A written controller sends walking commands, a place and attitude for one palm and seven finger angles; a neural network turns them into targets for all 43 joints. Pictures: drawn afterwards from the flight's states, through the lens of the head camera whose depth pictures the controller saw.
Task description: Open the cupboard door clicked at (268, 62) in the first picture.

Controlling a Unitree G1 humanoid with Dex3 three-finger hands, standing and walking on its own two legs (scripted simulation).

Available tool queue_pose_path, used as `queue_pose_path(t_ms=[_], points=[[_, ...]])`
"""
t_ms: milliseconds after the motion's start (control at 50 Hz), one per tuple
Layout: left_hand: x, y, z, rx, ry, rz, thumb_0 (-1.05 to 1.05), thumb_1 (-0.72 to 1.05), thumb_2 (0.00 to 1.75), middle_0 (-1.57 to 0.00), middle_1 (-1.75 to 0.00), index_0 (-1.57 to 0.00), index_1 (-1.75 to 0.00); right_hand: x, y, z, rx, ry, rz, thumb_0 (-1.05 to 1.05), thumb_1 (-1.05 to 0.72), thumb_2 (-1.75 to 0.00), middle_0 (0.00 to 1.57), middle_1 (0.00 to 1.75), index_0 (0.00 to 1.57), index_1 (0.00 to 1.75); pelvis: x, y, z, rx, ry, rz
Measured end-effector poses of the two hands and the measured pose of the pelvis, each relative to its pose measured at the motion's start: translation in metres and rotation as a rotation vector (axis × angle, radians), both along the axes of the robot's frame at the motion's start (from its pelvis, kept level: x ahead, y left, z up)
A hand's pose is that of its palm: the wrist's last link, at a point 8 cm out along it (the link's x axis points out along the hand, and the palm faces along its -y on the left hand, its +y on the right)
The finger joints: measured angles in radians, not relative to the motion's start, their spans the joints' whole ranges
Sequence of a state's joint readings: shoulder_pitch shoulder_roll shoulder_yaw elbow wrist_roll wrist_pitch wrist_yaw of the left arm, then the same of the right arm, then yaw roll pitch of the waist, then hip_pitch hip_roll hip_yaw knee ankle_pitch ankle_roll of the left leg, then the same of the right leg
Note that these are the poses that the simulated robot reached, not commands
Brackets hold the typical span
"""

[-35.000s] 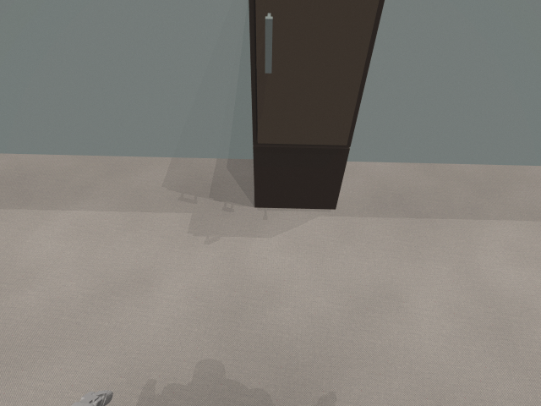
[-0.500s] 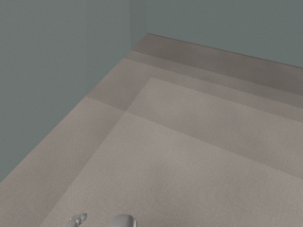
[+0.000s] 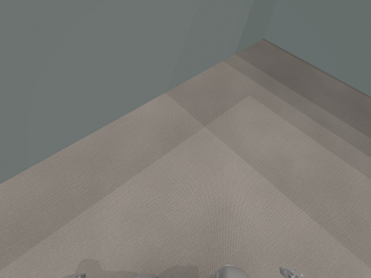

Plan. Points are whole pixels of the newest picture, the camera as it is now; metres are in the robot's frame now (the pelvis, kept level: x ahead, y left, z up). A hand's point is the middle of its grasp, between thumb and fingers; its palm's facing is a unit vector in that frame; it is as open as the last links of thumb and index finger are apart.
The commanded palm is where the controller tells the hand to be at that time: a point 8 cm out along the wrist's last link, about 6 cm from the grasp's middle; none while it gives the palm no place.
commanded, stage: turn to face it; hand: left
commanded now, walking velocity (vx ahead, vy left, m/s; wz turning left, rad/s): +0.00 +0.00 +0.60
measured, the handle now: out of the picture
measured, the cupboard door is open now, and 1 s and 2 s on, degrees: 48 48 48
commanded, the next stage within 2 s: none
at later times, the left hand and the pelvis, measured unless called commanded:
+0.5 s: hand out of the picture +0.00 +0.16 -0.17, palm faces +0.35 -0.91 -0.23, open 7.4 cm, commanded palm none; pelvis +0.01 -0.04 +0.00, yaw +20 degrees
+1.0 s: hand out of the picture +0.01 +0.20 -0.15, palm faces +0.55 -0.80 -0.24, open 7.4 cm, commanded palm none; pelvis +0.02 -0.04 +0.00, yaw +35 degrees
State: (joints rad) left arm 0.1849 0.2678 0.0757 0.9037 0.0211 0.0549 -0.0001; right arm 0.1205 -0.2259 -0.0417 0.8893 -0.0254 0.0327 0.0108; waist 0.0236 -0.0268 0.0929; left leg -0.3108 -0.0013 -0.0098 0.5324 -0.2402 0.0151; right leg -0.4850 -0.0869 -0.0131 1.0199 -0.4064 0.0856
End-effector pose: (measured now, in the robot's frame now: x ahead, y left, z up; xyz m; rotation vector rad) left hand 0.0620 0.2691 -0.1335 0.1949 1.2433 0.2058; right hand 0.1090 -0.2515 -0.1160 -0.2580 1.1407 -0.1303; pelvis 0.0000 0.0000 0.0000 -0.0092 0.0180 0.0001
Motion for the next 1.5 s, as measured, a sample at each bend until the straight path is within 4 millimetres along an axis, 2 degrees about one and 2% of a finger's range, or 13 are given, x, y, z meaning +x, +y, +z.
queue_pose_path(t_ms=[160,340,440,560,620,760,900,1060,1180,1260,1320,1420,1500], points=[[0.014,-0.037,0.011,0.043,-0.1,0.034,0.01,0.9,0.9,-0.2,-0.3,-0.2,-0.3,-0.003,-0.026,-0.031,0.063,0.071,0.022,0.01,-0.9,-0.9,0.21,0.3,0.2,0.3,0.004,-0.036,-0.01,0.021,0.013,0.092],[-0.027,-0.074,0.02,0.008,-0.053,0.156,0.01,0.9,0.9,-0.2,-0.3,-0.2,-0.3,0.026,-0.039,-0.021,0.063,0.119,0.112,0.01,-0.91,-0.9,0.2,0.3,0.2,0.3,0.012,-0.052,0.006,0.055,-0.01,0.226],[-0.059,-0.073,0.01,-0.013,-0.03,0.253,0.01,0.91,0.9,-0.21,-0.3,-0.2,-0.3,0.058,-0.023,-0.013,0.037,0.105,0.214,0.01,-0.91,-0.9,0.2,0.3,0.2,0.3,0.013,-0.049,0.004,0.051,-0.015,0.3],[-0.109,-0.051,-0.02,-0.045,0.02,0.373,0.01,0.91,0.9,-0.21,-0.3,-0.2,-0.3,0.105,0.021,-0.008,-0.003,0.002,0.354,0.01,-0.91,-0.9,0.2,0.3,0.2,0.3,0.011,-0.028,-0.013,0.019,-0.016,0.383],[-0.126,-0.038,-0.029,-0.049,0.057,0.419,0.01,0.9,0.9,-0.2,-0.3,-0.2,-0.3,0.114,0.04,-0.002,-0.018,-0.046,0.401,0.01,-0.91,-0.9,0.2,0.3,0.2,0.3,0.006,-0.021,-0.016,0.017,-0.017,0.411],[-0.117,-0.018,-0.009,-0.034,-0.023,0.465,0.01,0.91,0.9,-0.2,-0.3,-0.2,-0.3,0.101,0.054,0.011,-0.044,-0.004,0.454,0.0,-0.9,-0.9,0.21,0.3,0.2,0.3,0.002,-0.015,0.001,-0.017,-0.012,0.475],[-0.102,-0.018,0.005,-0.004,-0.087,0.498,0.01,0.9,0.9,-0.2,-0.3,-0.2,-0.3,0.088,0.048,0.004,-0.029,0.076,0.481,0.01,-0.9,-0.9,0.21,0.3,0.2,0.3,0.008,-0.023,0.006,-0.028,0.004,0.548],[-0.089,-0.045,0.013,0.054,-0.133,0.554,0.01,0.9,0.9,-0.2,-0.3,-0.2,-0.3,0.098,0.021,-0.025,-0.006,0.165,0.515,0.01,-0.9,-0.9,0.21,0.3,0.2,0.3,0.025,-0.052,-0.005,-0.003,0.033,0.65],[-0.113,-0.084,0.021,0.05,-0.076,0.639,0.01,0.9,0.9,-0.2,-0.3,-0.2,-0.3,0.129,0.021,-0.027,0.001,0.178,0.579,0.01,-0.9,-0.9,0.2,0.3,0.2,0.3,0.034,-0.061,0.002,0.026,0.008,0.734],[-0.132,-0.105,0.018,0.023,-0.054,0.718,0.01,0.9,0.9,-0.2,-0.3,-0.2,-0.3,0.151,0.037,-0.02,-0.006,0.17,0.653,0.01,-0.91,-0.9,0.2,0.3,0.2,0.3,0.04,-0.061,0.006,0.048,0.002,0.801],[-0.151,-0.118,0.012,0.001,-0.04,0.782,0.01,0.9,0.9,-0.2,-0.3,-0.2,-0.3,0.17,0.06,-0.016,-0.016,0.149,0.728,0.01,-0.91,-0.9,0.2,0.3,0.2,0.3,0.04,-0.058,0.005,0.055,-0.001,0.847],[-0.197,-0.135,-0.007,-0.044,0.009,0.894,0.01,0.9,0.9,-0.21,-0.3,-0.2,-0.3,0.198,0.122,-0.009,-0.022,0.059,0.864,0.01,-0.91,-0.9,0.2,0.3,0.2,0.3,0.034,-0.046,-0.004,0.047,-0.008,0.92],[-0.236,-0.137,-0.029,-0.08,0.063,0.974,0.01,0.9,0.9,-0.21,-0.3,-0.2,-0.3,0.209,0.172,-0.005,-0.01,-0.061,0.955,0.01,-0.91,-0.9,0.2,0.3,0.2,0.3,0.023,-0.032,-0.019,0.033,-0.007,0.972]])
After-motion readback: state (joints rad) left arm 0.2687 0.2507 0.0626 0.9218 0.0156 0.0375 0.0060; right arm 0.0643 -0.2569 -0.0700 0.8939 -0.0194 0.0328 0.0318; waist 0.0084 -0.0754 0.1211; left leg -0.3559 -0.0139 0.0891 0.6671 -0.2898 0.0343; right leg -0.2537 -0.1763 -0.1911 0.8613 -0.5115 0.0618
